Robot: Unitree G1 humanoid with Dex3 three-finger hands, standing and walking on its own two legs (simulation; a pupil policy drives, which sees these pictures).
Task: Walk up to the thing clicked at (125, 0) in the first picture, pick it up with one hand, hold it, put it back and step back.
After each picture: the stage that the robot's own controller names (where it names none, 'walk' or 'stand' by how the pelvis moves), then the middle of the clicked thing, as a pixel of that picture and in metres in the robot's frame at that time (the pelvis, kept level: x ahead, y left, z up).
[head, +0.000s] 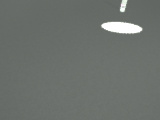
stand; (124, 3) +2.19 -0.63 -0.65
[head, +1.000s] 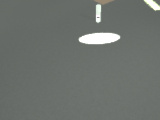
walk; (98, 13) +2.11 -0.10 -0.62
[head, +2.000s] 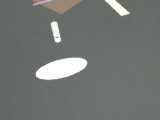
walk; (56, 32) +1.44 +0.38 -0.65
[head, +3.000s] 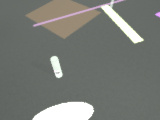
walk; (56, 67) +0.97 +0.32 -0.65
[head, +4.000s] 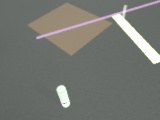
walk; (63, 96) +0.63 +0.22 -0.64
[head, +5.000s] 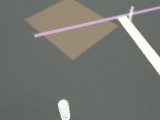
stand; (64, 111) +0.46 +0.14 -0.63
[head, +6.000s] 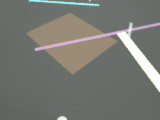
stand; out of the picture +0.41 +0.13 -0.65
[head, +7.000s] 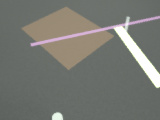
stand; out of the picture +0.41 +0.16 -0.65
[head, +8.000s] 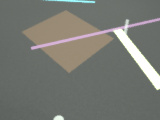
stand; out of the picture +0.41 +0.15 -0.66
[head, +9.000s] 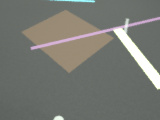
stand; out of the picture +0.40 +0.16 -0.66
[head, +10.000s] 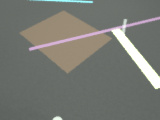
go down; out of the picture +0.40 +0.16 -0.66
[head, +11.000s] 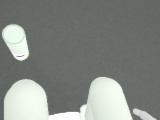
go down; (18, 45) +0.47 +0.21 -0.27
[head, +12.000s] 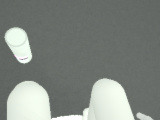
approach; (21, 48) +0.47 +0.21 -0.26
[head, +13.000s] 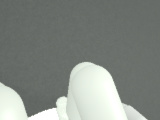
close in; out of the picture +0.45 +0.27 -0.16
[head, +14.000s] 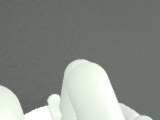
close; out of the picture +0.46 +0.28 -0.16
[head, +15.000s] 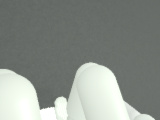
lift; out of the picture +0.37 +0.23 -0.15
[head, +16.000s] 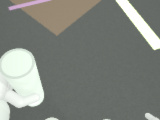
lift; (27, 83) +0.31 +0.16 +0.05
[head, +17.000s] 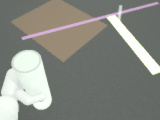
hold; (36, 84) +0.32 +0.15 +0.05
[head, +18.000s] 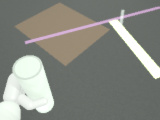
hold; (37, 89) +0.31 +0.15 +0.05
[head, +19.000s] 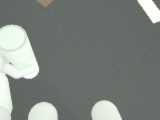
crouch; (22, 57) +0.41 +0.18 -0.03
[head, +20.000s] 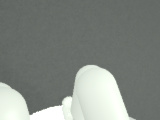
lower; out of the picture +0.45 +0.26 -0.15
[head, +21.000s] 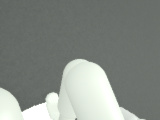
lower; out of the picture +0.45 +0.29 -0.17
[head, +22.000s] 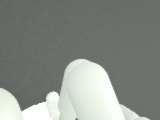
lower; out of the picture +0.45 +0.30 -0.17
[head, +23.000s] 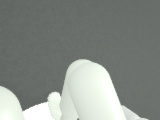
lower; out of the picture +0.44 +0.30 -0.17
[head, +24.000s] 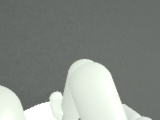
loosen; out of the picture +0.44 +0.29 -0.17
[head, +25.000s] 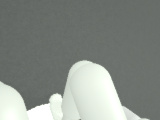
withdraw; out of the picture +0.44 +0.28 -0.17
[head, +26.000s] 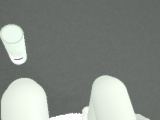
walk; (16, 47) +0.47 +0.23 -0.22
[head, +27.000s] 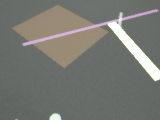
stand; out of the picture +0.40 +0.15 -0.58
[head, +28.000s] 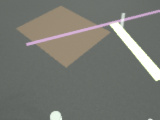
stand; out of the picture +0.42 +0.16 -0.60
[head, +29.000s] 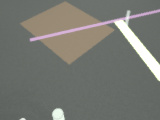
stand; out of the picture +0.42 +0.16 -0.60
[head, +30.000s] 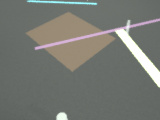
walk; out of the picture +0.44 +0.15 -0.65
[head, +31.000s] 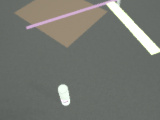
walk; (64, 95) +0.54 +0.16 -0.64
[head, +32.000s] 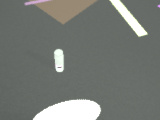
walk; (59, 61) +0.81 +0.14 -0.63
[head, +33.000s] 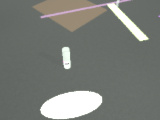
stand; (66, 58) +1.06 +0.18 -0.64
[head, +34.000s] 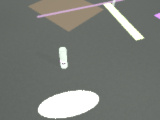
stand; (63, 58) +1.06 +0.18 -0.66
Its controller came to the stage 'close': yes
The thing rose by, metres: 0.68
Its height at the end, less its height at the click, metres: +0.00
